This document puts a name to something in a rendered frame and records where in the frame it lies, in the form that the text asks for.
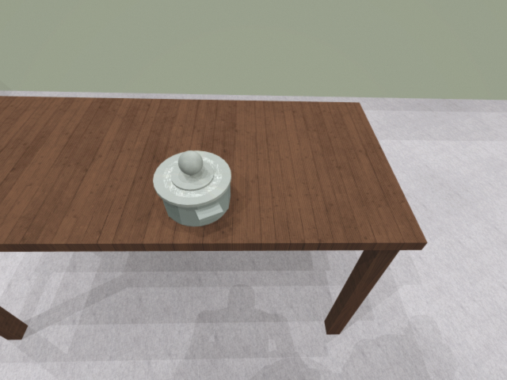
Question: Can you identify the knob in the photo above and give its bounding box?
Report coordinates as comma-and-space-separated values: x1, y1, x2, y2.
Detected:
178, 150, 203, 175

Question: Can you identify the lid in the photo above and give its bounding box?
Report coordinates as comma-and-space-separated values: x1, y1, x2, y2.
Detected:
153, 150, 231, 207

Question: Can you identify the table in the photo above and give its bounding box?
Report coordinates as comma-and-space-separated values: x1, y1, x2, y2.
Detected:
0, 96, 428, 340

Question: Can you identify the pot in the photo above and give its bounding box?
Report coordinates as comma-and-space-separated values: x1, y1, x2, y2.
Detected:
163, 185, 231, 226

